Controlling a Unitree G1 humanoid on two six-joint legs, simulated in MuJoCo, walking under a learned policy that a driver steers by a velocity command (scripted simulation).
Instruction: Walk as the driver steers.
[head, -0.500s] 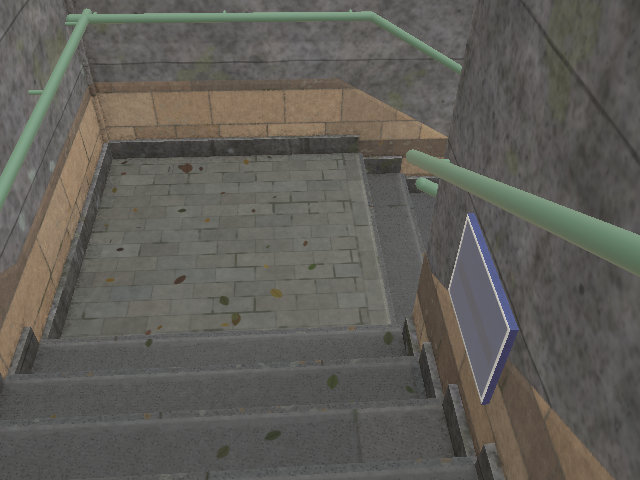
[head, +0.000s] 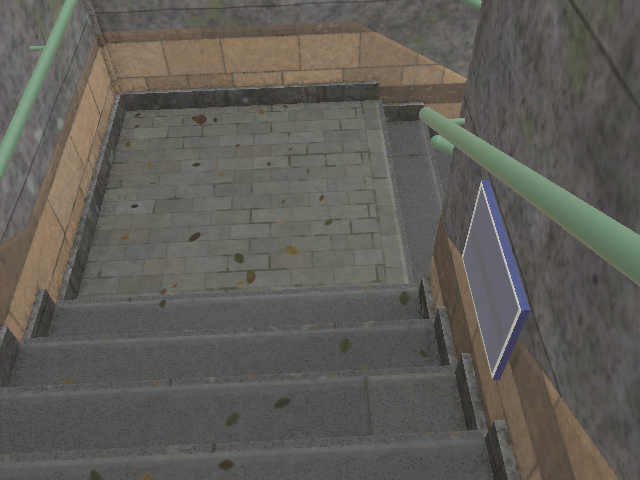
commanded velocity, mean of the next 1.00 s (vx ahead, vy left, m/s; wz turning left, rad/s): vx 0.33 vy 0.00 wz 0.00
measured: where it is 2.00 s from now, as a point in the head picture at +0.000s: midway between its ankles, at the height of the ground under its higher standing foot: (305, 410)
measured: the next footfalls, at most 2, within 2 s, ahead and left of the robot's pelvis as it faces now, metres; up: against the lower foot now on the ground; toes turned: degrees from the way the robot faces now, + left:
right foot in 0.78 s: +0.31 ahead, -0.06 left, -0.17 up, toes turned -3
left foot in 1.30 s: +0.60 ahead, +0.18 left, -0.34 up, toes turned -2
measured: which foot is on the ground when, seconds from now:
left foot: down 0.00-0.76, up 0.78-1.00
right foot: down 0.00-0.38, up 0.40-0.76, down 0.78-1.00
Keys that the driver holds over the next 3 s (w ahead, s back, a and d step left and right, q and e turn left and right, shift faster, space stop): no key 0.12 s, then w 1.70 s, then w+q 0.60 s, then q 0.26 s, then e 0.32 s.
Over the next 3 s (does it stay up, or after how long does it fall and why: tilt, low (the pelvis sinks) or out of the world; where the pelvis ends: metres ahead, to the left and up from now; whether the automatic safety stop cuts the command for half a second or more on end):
stays up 1.32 0.15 -0.86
